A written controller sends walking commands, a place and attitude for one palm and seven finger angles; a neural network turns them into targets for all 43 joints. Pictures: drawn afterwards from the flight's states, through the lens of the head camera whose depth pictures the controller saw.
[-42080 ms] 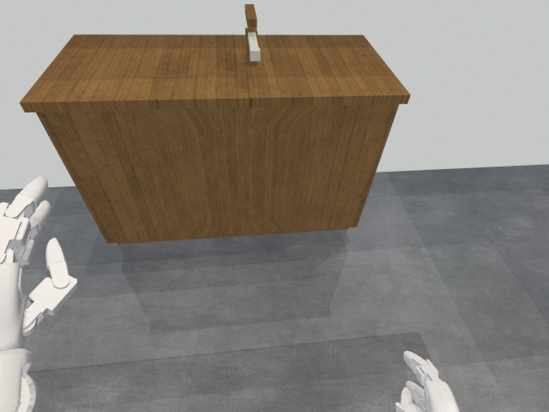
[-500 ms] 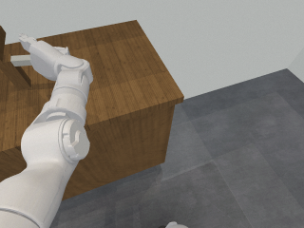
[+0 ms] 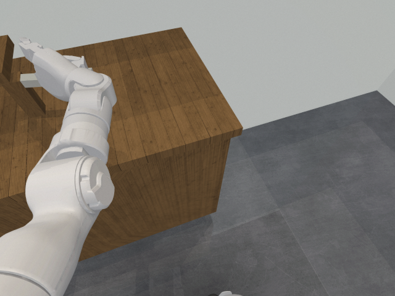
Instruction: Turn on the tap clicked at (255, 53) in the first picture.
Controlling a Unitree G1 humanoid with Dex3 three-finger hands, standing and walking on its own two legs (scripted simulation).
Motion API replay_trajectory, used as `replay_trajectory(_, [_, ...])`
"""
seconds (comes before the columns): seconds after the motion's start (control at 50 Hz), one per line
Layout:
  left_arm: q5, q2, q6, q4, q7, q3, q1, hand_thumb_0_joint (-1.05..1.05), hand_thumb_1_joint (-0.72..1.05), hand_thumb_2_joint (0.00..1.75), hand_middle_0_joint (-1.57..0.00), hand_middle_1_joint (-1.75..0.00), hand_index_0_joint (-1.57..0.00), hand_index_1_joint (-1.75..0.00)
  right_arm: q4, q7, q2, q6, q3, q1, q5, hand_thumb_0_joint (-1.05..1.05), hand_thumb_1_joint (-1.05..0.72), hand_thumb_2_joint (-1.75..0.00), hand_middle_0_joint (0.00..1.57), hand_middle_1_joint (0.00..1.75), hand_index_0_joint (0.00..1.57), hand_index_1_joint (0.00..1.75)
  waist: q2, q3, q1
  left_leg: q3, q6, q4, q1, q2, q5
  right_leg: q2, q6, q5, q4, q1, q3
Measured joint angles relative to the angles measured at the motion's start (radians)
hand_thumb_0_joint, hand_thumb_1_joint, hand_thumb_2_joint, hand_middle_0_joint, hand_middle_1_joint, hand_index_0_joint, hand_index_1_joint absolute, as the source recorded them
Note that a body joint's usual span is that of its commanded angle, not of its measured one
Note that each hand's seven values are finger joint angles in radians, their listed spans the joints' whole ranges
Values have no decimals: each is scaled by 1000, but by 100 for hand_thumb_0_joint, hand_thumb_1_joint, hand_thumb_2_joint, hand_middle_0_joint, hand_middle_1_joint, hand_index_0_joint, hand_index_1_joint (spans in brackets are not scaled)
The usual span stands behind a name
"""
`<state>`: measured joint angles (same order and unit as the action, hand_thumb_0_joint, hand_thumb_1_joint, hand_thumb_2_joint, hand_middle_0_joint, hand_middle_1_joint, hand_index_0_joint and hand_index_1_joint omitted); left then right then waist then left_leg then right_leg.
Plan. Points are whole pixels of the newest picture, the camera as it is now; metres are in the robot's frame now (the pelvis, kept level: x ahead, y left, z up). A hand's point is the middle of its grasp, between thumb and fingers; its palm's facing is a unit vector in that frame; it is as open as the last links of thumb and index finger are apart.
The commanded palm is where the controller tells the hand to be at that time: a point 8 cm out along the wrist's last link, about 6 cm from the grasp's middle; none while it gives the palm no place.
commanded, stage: lift the hand up off the lever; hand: left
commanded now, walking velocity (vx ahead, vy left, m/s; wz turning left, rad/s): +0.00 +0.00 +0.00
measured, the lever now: (87, 77) +0.58 +0.21 +0.11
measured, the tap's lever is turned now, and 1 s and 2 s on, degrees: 76 76 76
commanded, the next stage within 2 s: draw the hand back beside the body in 0.56 s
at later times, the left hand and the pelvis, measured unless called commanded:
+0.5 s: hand (75, 64) +0.52 +0.19 +0.19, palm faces +0.78 -0.61 -0.13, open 7.8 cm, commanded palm +0.46 +0.21 +0.19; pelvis +0.01 +0.01 +0.01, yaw +0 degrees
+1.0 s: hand (64, 107) +0.42 +0.20 +0.17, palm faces +0.35 -0.93 -0.14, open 7.7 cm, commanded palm +0.38 +0.23 +0.19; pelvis +0.00 +0.00 +0.02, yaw -4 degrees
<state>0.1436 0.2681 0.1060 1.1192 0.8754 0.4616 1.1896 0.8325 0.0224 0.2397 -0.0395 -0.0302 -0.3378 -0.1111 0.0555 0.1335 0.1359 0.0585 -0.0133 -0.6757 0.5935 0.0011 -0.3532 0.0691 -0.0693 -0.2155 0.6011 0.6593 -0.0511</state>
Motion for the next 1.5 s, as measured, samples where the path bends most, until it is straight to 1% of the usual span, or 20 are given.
replay_trajectory(0.12, [-9,-35,19,-10,12,21,-23,2,90,90,-16,-15,-16,-15,2,5,2,2,-1,3,0,1,-90,-90,20,30,20,30,2,5,-4,-3,4,18,-34,-2,-1,-1,4,-3,-15,-32,4])
replay_trajectory(0.16, [-3,-44,21,-30,19,33,-35,2,90,90,-16,-15,-16,-15,0,5,1,2,-3,8,-2,1,-90,-90,20,30,20,30,2,5,-6,-7,5,21,-42,-1,-3,-1,5,-4,-17,-39,8])
replay_trajectory(0.26, [13,-58,27,-81,27,23,-53,2,90,90,-16,-15,-16,-15,-3,5,-4,2,-8,21,-5,1,-90,-90,20,30,20,30,1,1,-15,-10,7,23,-55,-2,-6,-2,7,-8,-15,-50,11])
replay_trajectory(0.44, [-19,-82,69,-117,2,-7,-77,2,90,90,-16,-15,-16,-15,2,-5,-9,11,-7,36,7,1,-90,-90,20,30,20,30,1,-1,-40,-6,9,51,-103,-7,2,-8,10,-7,-35,-97,8])
replay_trajectory(0.56, [-11,-92,80,-112,11,-11,-75,2,90,90,-16,-15,-16,-15,3,-8,-11,7,-6,54,7,1,-90,-90,20,30,20,30,-8,-5,-44,0,7,52,-108,-10,7,-11,8,-5,-36,-103,3])
replay_trajectory(0.68, [1,-84,77,-96,17,-21,-44,2,90,90,-16,-15,-16,-15,5,-11,-11,4,-6,69,4,1,-90,-90,20,30,20,30,-16,-15,-38,4,5,39,-86,-12,10,-13,6,-3,-25,-83,-3])
replay_trajectory(0.7, [4,-79,82,-111,-12,-45,-53,2,90,90,-16,-15,-16,-15,1,-15,-12,11,-7,69,6,1,-90,-90,20,30,20,30,-17,-19,-38,2,5,41,-88,-12,11,-13,6,-1,-24,-84,-1])
replay_trajectory(0.76, [-2,-60,65,-196,-182,-120,-137,2,90,90,-15,-15,-15,-15,-26,-40,-8,32,-7,54,30,1,-90,-90,20,30,20,30,-13,-28,-43,-15,8,66,-126,-8,18,-8,6,7,-42,-113,16])
replay_trajectory(0.8, [-39,-56,48,-264,-299,-151,-218,2,90,90,-16,-16,-16,-16,-45,-60,-2,41,-5,33,53,1,-90,-90,20,30,20,30,-6,-29,-53,-29,9,94,-171,-2,23,-1,7,16,-66,-151,31])
replay_trajectory(0.86, [-139,-60,19,-356,-477,-148,-350,2,90,90,-16,-16,-16,-16,-66,-89,6,50,7,8,90,1,-90,-90,20,30,20,30,-1,-36,-67,-50,11,140,-256,7,32,10,8,30,-107,-227,53])
replay_trajectory(0.88, [-172,-63,17,-391,-520,-140,-397,2,89,90,-16,-17,-16,-16,-73,-96,7,52,10,1,101,1,-90,-90,20,30,20,30,-1,-38,-72,-56,11,154,-283,10,34,13,7,34,-119,-252,59])
replay_trajectory(0.96, [-203,10,-44,-474,-639,-149,-611,2,89,89,-17,-18,-17,-17,-103,-89,11,45,18,9,133,1,-90,-90,20,30,20,30,2,-64,-62,-74,9,197,-387,13,43,17,6,37,-140,-341,77])
replay_trajectory(1.0, [-213,42,-76,-533,-672,-170,-702,2,89,89,-17,-18,-17,-18,-118,-87,13,31,17,12,143,1,-90,-90,20,30,20,30,6,-85,-71,-73,9,209,-421,12,49,17,6,41,-150,-375,77])
replay_trajectory(1.06, [-223,59,-122,-639,-698,-221,-786,2,89,90,-17,-19,-17,-19,-125,-86,15,7,15,22,153,1,-90,-90,20,30,20,30,5,-110,-109,-59,11,219,-447,7,61,9,8,52,-171,-412,64])
replay_trajectory(1.12, [-224,49,-168,-715,-708,-284,-808,2,89,90,-17,-20,-17,-20,-116,-86,23,-16,17,54,155,1,-90,-90,20,30,20,30,5,-127,-150,-38,15,227,-457,-4,78,-5,11,64,-187,-433,45])
replay_trajectory(1.18, [-223,28,-204,-764,-717,-337,-818,2,90,90,-17,-21,-17,-20,-115,-86,29,-30,23,107,156,1,-90,-90,20,30,20,30,4,-136,-175,-26,19,239,-464,-17,95,-18,16,75,-197,-445,33])
replay_trajectory(1.22, [-223,13,-217,-790,-727,-359,-833,2,90,90,-17,-21,-17,-21,-121,-86,25,-32,30,148,155,1,-90,-90,20,30,20,30,2,-139,-179,-25,22,249,-471,-23,106,-24,19,81,-202,-450,33])
replay_trajectory(1.3, [-225,-3,-223,-856,-752,-363,-912,2,89,90,-18,-22,-18,-22,-156,-88,-4,-28,53,215,148,1,-90,-90,20,30,20,30,-6,-144,-171,-35,23,273,-497,-25,119,-26,21,91,-213,-467,44])
replay_trajectory(1.4, [-230,3,-212,-970,-771,-326,-1049,2,89,90,-19,-24,-19,-24,-198,-92,-41,-23,77,233,136,1,-90,-90,20,30,20,30,-18,-157,-168,-44,20,293,-533,-18,123,-19,18,99,-234,-500,53])
replay_trajectory(1.5, [-228,24,-204,-1100,-764,-281,-1164,2,89,90,-20,-26,-20,-25,-199,-90,-44,-32,81,199,124,1,-90,-90,20,30,20,30,-12,-171,-189,-36,17,304,-556,-15,123,-16,17,103,-257,-531,46])
